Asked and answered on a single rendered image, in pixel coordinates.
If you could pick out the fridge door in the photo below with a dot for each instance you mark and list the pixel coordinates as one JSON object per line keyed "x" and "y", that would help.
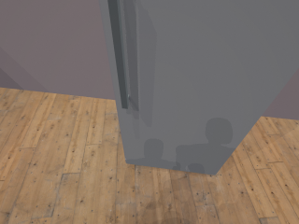
{"x": 200, "y": 73}

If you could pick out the handle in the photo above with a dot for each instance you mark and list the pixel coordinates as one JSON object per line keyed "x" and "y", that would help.
{"x": 114, "y": 8}

